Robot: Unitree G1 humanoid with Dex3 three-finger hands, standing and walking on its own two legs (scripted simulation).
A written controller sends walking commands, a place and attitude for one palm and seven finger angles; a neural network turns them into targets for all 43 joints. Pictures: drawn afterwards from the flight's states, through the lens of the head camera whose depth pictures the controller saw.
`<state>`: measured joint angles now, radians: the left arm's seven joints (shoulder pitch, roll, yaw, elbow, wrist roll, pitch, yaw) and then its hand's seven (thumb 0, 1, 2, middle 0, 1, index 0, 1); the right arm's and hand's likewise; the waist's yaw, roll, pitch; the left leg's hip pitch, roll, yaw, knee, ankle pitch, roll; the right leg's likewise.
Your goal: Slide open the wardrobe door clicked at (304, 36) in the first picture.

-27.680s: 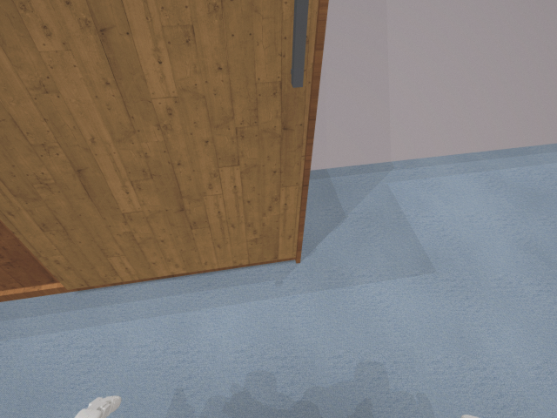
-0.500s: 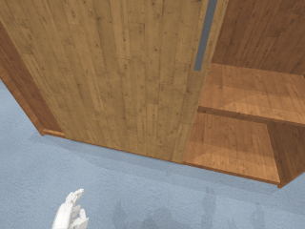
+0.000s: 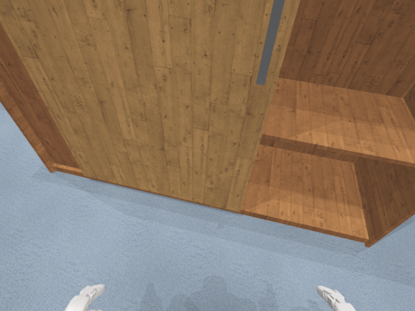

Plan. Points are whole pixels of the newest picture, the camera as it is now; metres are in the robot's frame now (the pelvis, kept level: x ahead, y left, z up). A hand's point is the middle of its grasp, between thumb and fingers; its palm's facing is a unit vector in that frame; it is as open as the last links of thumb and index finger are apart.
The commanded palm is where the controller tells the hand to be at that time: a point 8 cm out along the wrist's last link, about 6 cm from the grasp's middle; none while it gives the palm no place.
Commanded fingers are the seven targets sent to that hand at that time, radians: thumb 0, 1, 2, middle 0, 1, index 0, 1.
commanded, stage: let the arm hang, fingers relaxed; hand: right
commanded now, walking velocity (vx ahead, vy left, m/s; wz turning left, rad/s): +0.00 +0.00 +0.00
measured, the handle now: (274, 21) +0.70 -0.09 +0.25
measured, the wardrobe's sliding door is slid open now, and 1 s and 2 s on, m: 0.66 0.66 0.66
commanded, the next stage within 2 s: look to check the result in 0.86 s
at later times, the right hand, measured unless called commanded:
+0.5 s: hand out of the picture -0.04 -0.22 -0.16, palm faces +0.01 +0.97 -0.23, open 7.3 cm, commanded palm none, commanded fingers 0.00 -0.90 -0.90 0.20 0.30 0.20 0.30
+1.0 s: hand out of the picture +0.00 -0.20 -0.16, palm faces -0.01 +0.98 -0.17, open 7.3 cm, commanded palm none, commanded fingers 0.00 -0.90 -0.90 0.20 0.30 0.20 0.30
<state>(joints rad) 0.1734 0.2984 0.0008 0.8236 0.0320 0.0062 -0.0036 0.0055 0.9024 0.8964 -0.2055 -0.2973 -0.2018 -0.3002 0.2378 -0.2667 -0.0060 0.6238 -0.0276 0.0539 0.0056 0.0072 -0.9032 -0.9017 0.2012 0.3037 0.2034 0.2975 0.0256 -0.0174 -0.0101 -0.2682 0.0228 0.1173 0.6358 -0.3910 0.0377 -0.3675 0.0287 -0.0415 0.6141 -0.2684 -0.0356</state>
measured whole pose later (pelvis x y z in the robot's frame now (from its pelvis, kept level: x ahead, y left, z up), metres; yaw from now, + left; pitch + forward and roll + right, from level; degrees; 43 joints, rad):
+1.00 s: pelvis +0.00 -0.03 +0.02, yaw +1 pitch -1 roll +0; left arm 0.24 0.16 -0.01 1.14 0.02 0.00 0.03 0.00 0.91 0.90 -0.20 -0.30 -0.20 -0.30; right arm 0.26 -0.16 0.01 1.14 -0.01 0.00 -0.02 0.00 -0.91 -0.90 0.20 0.30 0.20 0.30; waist 0.01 0.01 0.03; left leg -0.12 0.03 0.09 0.38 -0.25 -0.01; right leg -0.22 0.05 -0.06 0.37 -0.15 -0.08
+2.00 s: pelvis +0.03 -0.04 +0.02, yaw +1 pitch +0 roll +0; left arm 0.14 0.25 0.00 1.15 0.02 -0.01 0.02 0.00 0.90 0.90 -0.21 -0.30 -0.20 -0.30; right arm 0.17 -0.26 0.00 1.14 -0.01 -0.01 -0.01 0.00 -0.91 -0.90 0.20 0.30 0.20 0.30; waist 0.00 0.02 0.05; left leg -0.05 0.05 0.09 0.31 -0.25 -0.02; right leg -0.15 0.07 -0.07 0.32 -0.17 -0.08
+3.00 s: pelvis +0.04 -0.01 +0.02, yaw +1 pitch +0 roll +0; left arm 0.10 0.29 0.00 1.14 0.02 -0.01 0.01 0.00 0.90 0.90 -0.21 -0.30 -0.20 -0.30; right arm 0.13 -0.30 0.00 1.13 -0.01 -0.01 -0.01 0.00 -0.90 -0.90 0.20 0.30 0.21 0.30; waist 0.00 0.02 0.04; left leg -0.01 0.02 0.10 0.27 -0.25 0.01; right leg -0.12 0.05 -0.05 0.29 -0.17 -0.05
